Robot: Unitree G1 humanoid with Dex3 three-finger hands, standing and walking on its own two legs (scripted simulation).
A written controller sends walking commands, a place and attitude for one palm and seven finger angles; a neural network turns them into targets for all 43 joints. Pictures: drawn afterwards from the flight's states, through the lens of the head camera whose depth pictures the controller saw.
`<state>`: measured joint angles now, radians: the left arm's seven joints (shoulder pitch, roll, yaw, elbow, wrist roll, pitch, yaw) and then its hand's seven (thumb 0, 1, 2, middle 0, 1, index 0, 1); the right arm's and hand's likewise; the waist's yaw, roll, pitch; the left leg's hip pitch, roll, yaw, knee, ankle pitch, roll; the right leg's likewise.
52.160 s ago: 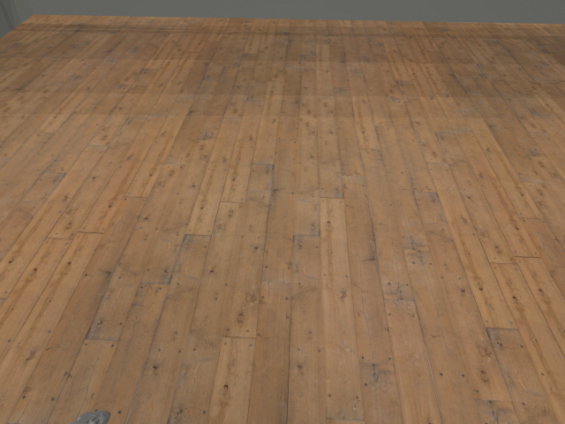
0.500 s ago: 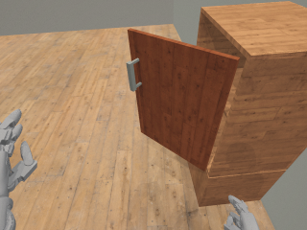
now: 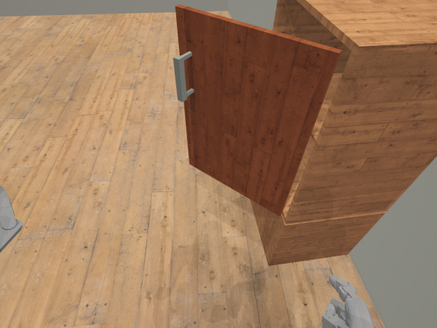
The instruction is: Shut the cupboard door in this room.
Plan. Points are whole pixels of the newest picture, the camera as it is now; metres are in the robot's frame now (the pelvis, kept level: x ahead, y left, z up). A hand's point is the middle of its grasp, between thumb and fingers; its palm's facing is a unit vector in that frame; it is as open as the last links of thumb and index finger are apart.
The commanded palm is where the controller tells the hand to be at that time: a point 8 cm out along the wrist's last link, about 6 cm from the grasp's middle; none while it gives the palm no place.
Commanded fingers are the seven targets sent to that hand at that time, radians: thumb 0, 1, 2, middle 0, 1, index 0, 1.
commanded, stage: step back with the hand held close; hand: left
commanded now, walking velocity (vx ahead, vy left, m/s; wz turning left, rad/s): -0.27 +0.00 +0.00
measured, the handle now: (185, 76) +0.74 +0.15 +0.08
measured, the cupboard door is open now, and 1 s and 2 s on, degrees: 46 46 46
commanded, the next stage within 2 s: stop stepping back and stand still in 0.92 s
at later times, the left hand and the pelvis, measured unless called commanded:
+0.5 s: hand out of the picture +0.13 +0.28 +0.17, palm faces +0.54 -0.68 -0.50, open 7.4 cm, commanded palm +0.05 +0.30 +0.19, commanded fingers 0.00 0.90 0.90 -0.20 -0.30 -0.20 -0.30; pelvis -0.06 -0.01 -0.02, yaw +5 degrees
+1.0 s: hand out of the picture +0.03 +0.27 +0.19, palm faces +0.54 -0.75 -0.38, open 7.5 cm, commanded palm -0.03 +0.29 +0.19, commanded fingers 0.00 0.90 0.90 -0.20 -0.30 -0.20 -0.30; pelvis -0.17 -0.02 +0.00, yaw +1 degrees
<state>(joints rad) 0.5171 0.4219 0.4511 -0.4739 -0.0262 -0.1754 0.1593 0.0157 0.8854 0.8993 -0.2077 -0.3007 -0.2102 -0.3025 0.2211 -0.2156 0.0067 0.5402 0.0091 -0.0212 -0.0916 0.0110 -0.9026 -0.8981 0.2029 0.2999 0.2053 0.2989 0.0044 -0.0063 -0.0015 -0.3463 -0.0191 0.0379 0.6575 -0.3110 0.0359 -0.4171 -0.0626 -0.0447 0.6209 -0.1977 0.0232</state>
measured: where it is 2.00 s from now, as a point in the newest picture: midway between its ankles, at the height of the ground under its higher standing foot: outside the picture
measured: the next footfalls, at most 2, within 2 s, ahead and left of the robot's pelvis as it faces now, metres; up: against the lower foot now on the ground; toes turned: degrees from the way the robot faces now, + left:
right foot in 0.96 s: -0.19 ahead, -0.16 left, +0.00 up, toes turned +3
left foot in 1.12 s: -0.08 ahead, +0.09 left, +0.00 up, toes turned +3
